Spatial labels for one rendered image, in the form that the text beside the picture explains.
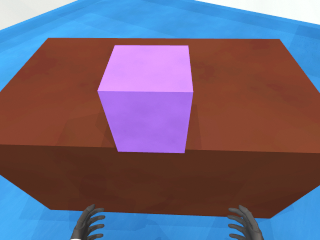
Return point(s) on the pedestal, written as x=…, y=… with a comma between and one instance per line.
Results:
x=253, y=136

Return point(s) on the carton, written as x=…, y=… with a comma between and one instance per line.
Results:
x=146, y=93

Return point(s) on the robot left hand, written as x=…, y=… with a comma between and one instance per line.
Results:
x=83, y=228

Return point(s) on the robot right hand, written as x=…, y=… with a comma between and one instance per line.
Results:
x=251, y=230

